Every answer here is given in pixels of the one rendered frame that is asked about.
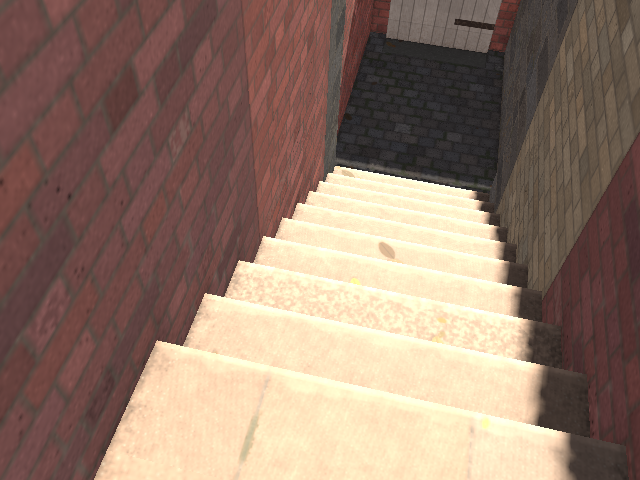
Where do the stairs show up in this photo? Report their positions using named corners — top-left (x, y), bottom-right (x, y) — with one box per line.
top-left (183, 166), bottom-right (590, 438)

